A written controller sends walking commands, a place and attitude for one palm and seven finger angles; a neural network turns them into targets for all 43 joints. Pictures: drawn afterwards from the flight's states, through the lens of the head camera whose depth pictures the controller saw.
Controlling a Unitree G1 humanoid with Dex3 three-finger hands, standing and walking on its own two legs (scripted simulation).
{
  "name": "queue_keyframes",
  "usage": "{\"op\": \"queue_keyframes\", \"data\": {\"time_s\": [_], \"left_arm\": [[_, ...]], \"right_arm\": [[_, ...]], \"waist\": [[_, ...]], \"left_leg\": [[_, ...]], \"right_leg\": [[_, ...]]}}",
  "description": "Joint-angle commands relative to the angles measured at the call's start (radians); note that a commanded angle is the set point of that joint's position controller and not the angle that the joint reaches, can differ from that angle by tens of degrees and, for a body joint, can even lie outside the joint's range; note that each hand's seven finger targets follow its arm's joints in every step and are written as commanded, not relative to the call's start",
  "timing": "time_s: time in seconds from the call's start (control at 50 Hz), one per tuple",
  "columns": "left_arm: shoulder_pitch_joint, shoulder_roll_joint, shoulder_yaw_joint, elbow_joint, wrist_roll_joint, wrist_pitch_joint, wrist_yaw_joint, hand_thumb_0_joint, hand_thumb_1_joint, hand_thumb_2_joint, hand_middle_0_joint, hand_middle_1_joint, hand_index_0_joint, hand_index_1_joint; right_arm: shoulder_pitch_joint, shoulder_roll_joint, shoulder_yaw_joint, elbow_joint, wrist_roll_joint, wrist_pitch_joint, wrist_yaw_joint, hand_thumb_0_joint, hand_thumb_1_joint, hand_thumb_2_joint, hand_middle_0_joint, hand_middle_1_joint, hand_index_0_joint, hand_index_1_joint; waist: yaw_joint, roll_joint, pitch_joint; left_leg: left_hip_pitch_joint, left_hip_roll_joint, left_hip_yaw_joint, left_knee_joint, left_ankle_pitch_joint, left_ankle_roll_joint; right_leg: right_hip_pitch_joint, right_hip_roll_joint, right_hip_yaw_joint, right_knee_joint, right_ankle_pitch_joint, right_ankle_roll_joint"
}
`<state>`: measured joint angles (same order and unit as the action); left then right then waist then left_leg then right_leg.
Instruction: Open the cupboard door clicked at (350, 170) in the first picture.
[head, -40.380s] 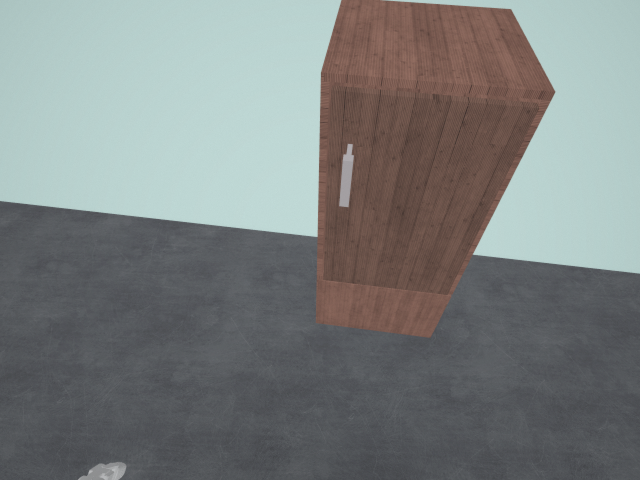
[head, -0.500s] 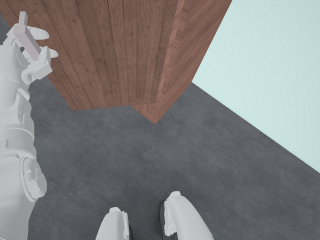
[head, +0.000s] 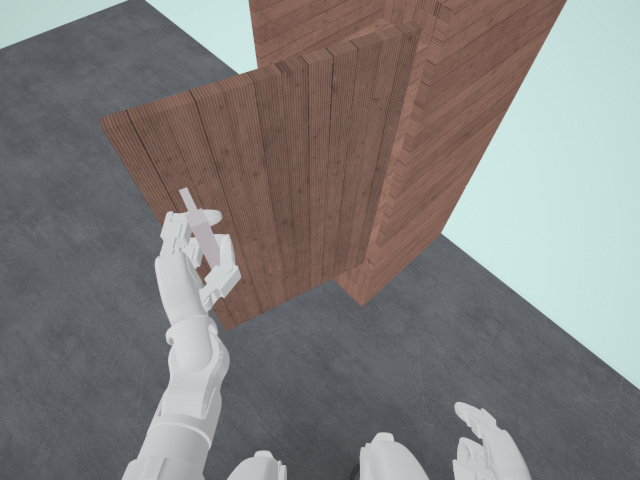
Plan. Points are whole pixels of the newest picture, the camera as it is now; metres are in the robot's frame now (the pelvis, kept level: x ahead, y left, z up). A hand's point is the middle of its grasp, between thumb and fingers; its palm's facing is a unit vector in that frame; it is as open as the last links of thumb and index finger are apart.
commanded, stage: pull the door open along its arc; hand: left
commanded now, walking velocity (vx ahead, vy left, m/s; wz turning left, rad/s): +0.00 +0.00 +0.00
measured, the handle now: (203, 232) +0.41 +0.17 +0.03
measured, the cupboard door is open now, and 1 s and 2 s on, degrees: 76 92 95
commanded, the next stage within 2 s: open thumb and fingers to let go in 0.28 s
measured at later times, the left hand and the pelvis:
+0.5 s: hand (291, 316) +0.30 +0.05 +0.03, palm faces +0.39 -0.92 -0.03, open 6.0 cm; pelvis -0.02 -0.04 +0.00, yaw +3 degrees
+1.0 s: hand (284, 306) +0.31 +0.06 +0.03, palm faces +0.39 -0.92 -0.01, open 13.8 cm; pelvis -0.03 -0.03 +0.00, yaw +3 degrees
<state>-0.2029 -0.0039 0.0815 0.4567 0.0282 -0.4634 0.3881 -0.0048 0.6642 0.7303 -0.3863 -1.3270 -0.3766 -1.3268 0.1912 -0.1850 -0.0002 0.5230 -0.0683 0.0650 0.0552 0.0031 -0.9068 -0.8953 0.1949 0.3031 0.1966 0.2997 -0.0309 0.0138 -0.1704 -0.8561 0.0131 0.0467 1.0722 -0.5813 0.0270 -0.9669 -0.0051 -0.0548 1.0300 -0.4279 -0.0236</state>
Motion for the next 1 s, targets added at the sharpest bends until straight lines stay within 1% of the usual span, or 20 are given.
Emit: {"op": "queue_keyframes", "data": {"time_s": [0.0,0.06,0.16,0.2,0.28,0.32,0.34,0.36,0.4,0.44,0.46,0.52,0.56,0.7,0.74,0.76,0.8,0.84,0.9,0.98], "left_arm": [[-0.065,0.097,0.038,-0.263,0.008,-0.091,0.066,0.0,0.9,0.9,-0.4,-1.35,-0.4,-1.35],[-0.026,0.057,-0.004,-0.262,0.007,-0.091,0.073,0.0,0.9,0.9,-0.4,-1.35,-0.4,-1.35],[0.065,-0.014,-0.092,-0.314,0.032,-0.092,0.099,0.0,0.9,0.9,-0.4,-1.35,-0.4,-1.35],[0.086,-0.047,-0.139,-0.329,0.045,-0.085,0.112,0.0,0.9,0.9,-0.4,-1.35,-0.4,-1.35],[0.081,-0.13,-0.241,-0.349,0.083,-0.071,0.152,0.0,0.9,0.9,-0.4,-1.35,-0.4,-1.35],[0.072,-0.161,-0.281,-0.337,0.106,-0.06,0.169,0.0,0.9,0.9,-0.4,-1.35,-0.4,-1.35],[0.049,-0.157,-0.286,-0.339,0.12,-0.056,0.178,0.0,0.9,0.9,-0.4,-1.35,-0.4,-1.35],[-0.065,-0.111,-0.257,-0.325,0.135,-0.056,0.194,0.0,0.9,0.9,-0.4,-1.35,-0.4,-1.35],[-0.08,-0.059,-0.203,-0.304,0.155,-0.058,0.212,0.0,0.76,0.84,-0.39,-1.335,-0.39,-1.335],[-0.098,-0.093,-0.225,-0.278,0.141,-0.052,0.214,0.0,0.62,0.78,-0.38,-1.32,-0.38,-1.32],[-0.12,-0.089,-0.217,-0.278,0.13,-0.052,0.213,0.0,0.55,0.75,-0.375,-1.313,-0.375,-1.313],[-0.135,-0.096,-0.207,-0.247,0.087,-0.044,0.194,0.0,0.34,0.66,-0.36,-1.29,-0.36,-1.29],[-0.16,-0.077,-0.185,-0.227,0.064,-0.046,0.182,0.0,0.2,0.6,-0.35,-1.275,-0.35,-1.275],[-0.212,-0.071,-0.168,-0.181,0.06,-0.07,0.167,0.0,-0.29,0.39,-0.315,-1.222,-0.315,-1.222],[-0.23,-0.083,-0.182,-0.176,0.065,-0.075,0.167,0.0,-0.43,0.33,-0.305,-1.207,-0.305,-1.207],[-0.23,-0.084,-0.183,-0.168,0.069,-0.077,0.169,0.0,-0.5,0.3,-0.3,-1.2,-0.3,-1.2],[-0.222,-0.076,-0.173,-0.166,0.071,-0.077,0.176,0.0,-0.5,0.3,-0.3,-1.2,-0.3,-1.2],[-0.241,-0.095,-0.193,-0.165,0.078,-0.075,0.182,0.0,-0.5,0.3,-0.283,-1.1,-0.283,-1.1],[-0.259,-0.067,-0.166,-0.157,0.079,-0.073,0.19,0.0,-0.5,0.3,-0.258,-0.95,-0.258,-0.95],[-0.22,-0.103,-0.192,-0.154,0.082,-0.067,0.194,0.0,-0.5,0.3,-0.225,-0.75,-0.225,-0.75]], "right_arm": [[0.06,-0.116,-0.052,-0.084,0.001,-0.042,-0.026,0.0,-0.9,-0.9,0.2,0.3,0.2,0.3],[0.029,-0.104,-0.047,-0.075,0.001,-0.056,-0.032,0.0,-0.9,-0.9,0.2,0.3,0.2,0.3],[0.008,-0.09,-0.047,-0.077,-0.005,-0.084,-0.026,0.0,-0.9,-0.9,0.2,0.3,0.2,0.3],[0.003,-0.087,-0.048,-0.078,-0.006,-0.095,-0.022,0.0,-0.9,-0.9,0.2,0.3,0.2,0.3],[-0.012,-0.081,-0.051,-0.068,-0.013,-0.12,-0.014,0.0,-0.9,-0.9,0.2,0.3,0.2,0.3],[-0.018,-0.08,-0.052,-0.062,-0.016,-0.133,-0.016,0.0,-0.9,-0.9,0.2,0.3,0.2,0.3],[-0.023,-0.081,-0.051,-0.056,-0.018,-0.137,-0.018,0.0,-0.9,-0.9,0.2,0.3,0.2,0.3],[-0.024,-0.088,-0.05,-0.041,-0.02,-0.137,-0.026,0.0,-0.9,-0.9,0.2,0.3,0.2,0.3],[-0.034,-0.084,-0.05,-0.034,-0.023,-0.136,-0.04,0.0,-0.9,-0.9,0.2,0.3,0.2,0.3],[-0.048,-0.078,-0.047,-0.03,-0.02,-0.138,-0.045,0.0,-0.9,-0.9,0.2,0.3,0.2,0.3],[-0.048,-0.079,-0.047,-0.027,-0.019,-0.14,-0.048,0.0,-0.9,-0.9,0.2,0.3,0.2,0.3],[-0.051,-0.083,-0.046,-0.023,-0.015,-0.143,-0.053,0.0,-0.9,-0.9,0.2,0.3,0.2,0.3],[-0.054,-0.086,-0.044,-0.021,-0.012,-0.145,-0.057,0.0,-0.9,-0.9,0.2,0.3,0.2,0.3],[-0.046,-0.095,-0.045,-0.019,-0.014,-0.152,-0.052,0.0,-0.9,-0.9,0.2,0.3,0.2,0.3],[-0.043,-0.096,-0.045,-0.019,-0.015,-0.152,-0.048,0.0,-0.9,-0.9,0.2,0.3,0.2,0.3],[-0.038,-0.097,-0.047,-0.017,-0.015,-0.152,-0.047,0.0,-0.9,-0.9,0.2,0.3,0.2,0.3],[-0.039,-0.099,-0.048,-0.024,-0.016,-0.151,-0.045,0.0,-0.9,-0.9,0.2,0.3,0.2,0.3],[-0.035,-0.099,-0.048,-0.021,-0.017,-0.15,-0.043,0.0,-0.9,-0.9,0.2,0.3,0.2,0.3],[-0.034,-0.103,-0.049,-0.019,-0.018,-0.146,-0.047,0.0,-0.9,-0.9,0.2,0.3,0.2,0.3],[-0.028,-0.1,-0.049,-0.025,-0.019,-0.143,-0.04,0.0,-0.9,-0.9,0.2,0.3,0.2,0.3]], "waist": [[0.035,-0.06,-0.369],[0.035,-0.063,-0.319],[0.042,-0.054,-0.329],[0.029,-0.079,-0.321],[0.011,-0.076,-0.309],[-0.004,-0.113,-0.3],[-0.006,-0.098,-0.295],[-0.023,-0.098,-0.277],[-0.006,-0.107,-0.285],[-0.01,-0.088,-0.284],[-0.011,-0.084,-0.294],[-0.015,-0.111,-0.304],[-0.019,-0.141,-0.292],[-0.019,-0.126,-0.296],[-0.019,-0.101,-0.295],[-0.019,-0.118,-0.3],[-0.013,-0.111,-0.308],[-0.021,-0.104,-0.303],[-0.02,-0.113,-0.302],[-0.008,-0.087,-0.304]], "left_leg": [[0.053,-0.026,-0.036,-0.133,0.457,-0.037],[0.039,-0.032,-0.033,-0.137,0.403,-0.037],[0.05,-0.035,-0.032,-0.134,0.405,-0.036],[0.041,-0.037,-0.037,-0.128,0.394,-0.035],[0.04,-0.04,-0.035,-0.114,0.353,-0.034],[0.02,-0.039,-0.039,-0.103,0.324,-0.032],[0.016,-0.04,-0.042,-0.099,0.306,-0.032],[-0.002,-0.041,-0.044,-0.088,0.275,-0.029],[-0.028,-0.046,-0.044,-0.081,0.237,-0.028],[-0.027,-0.049,-0.038,-0.084,0.214,-0.027],[-0.023,-0.05,-0.039,-0.083,0.214,-0.026],[-0.03,-0.051,-0.039,-0.085,0.203,-0.026],[-0.052,-0.053,-0.042,-0.082,0.174,-0.026],[-0.047,-0.051,-0.043,-0.084,0.178,-0.022],[-0.038,-0.052,-0.042,-0.09,0.185,-0.023],[-0.039,-0.052,-0.042,-0.089,0.182,-0.022],[-0.042,-0.053,-0.043,-0.089,0.185,-0.021],[-0.028,-0.051,-0.041,-0.094,0.189,-0.02],[-0.034,-0.05,-0.043,-0.096,0.185,-0.019],[-0.01,-0.05,-0.041,-0.113,0.204,-0.021]], "right_leg": [[0.494,0.001,0.034,-0.07,0.485,-0.014],[0.49,-0.007,0.04,-0.087,0.451,-0.009],[0.499,-0.012,0.042,-0.091,0.454,-0.013],[0.502,-0.014,0.049,-0.1,0.457,-0.013],[0.471,-0.023,0.058,-0.112,0.414,-0.007],[0.458,-0.029,0.069,-0.122,0.384,-0.004],[0.445,-0.032,0.077,-0.124,0.351,-0.004],[0.419,-0.04,0.089,-0.131,0.303,-0.001],[0.436,-0.046,0.124,-0.15,0.225,-0.001],[0.437,-0.053,0.132,-0.167,0.184,0.001],[0.441,-0.054,0.136,-0.171,0.179,0.002],[0.465,-0.058,0.146,-0.188,0.168,0.009],[0.475,-0.068,0.171,-0.211,0.125,0.017],[0.445,-0.058,0.153,-0.198,0.106,0.011],[0.435,-0.054,0.138,-0.185,0.115,0.007],[0.435,-0.054,0.135,-0.184,0.111,0.008],[0.436,-0.051,0.135,-0.183,0.111,0.005],[0.417,-0.046,0.116,-0.171,0.12,0.005],[0.418,-0.044,0.118,-0.175,0.109,0.004],[0.412,-0.034,0.083,-0.156,0.146,-0.002]]}}
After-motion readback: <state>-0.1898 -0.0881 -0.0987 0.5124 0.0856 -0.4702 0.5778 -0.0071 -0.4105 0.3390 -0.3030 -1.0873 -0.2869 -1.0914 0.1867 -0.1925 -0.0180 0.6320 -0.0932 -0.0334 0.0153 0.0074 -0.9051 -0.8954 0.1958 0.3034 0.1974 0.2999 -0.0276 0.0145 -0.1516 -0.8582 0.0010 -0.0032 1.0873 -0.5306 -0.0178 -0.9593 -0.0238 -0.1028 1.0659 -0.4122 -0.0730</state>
